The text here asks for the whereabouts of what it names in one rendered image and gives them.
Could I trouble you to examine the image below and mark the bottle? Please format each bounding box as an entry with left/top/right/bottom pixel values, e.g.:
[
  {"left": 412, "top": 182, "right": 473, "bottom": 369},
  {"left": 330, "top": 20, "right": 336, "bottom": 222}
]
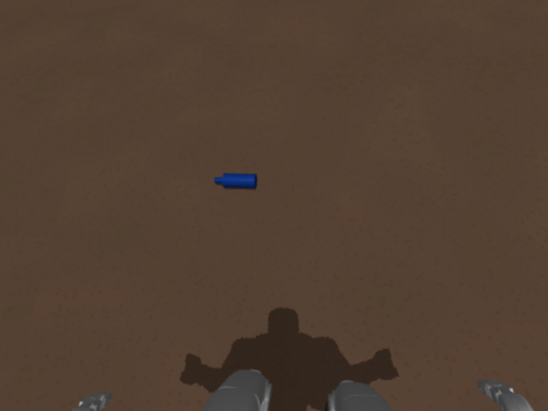
[{"left": 214, "top": 174, "right": 257, "bottom": 188}]

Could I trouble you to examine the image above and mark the right robot hand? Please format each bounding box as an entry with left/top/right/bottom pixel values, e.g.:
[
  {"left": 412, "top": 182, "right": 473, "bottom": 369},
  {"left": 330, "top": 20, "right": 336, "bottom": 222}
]
[{"left": 477, "top": 379, "right": 533, "bottom": 411}]

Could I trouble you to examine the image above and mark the left robot hand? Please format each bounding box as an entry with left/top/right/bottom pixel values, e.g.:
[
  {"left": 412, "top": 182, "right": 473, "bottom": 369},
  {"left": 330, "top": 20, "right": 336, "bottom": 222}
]
[{"left": 72, "top": 391, "right": 112, "bottom": 411}]

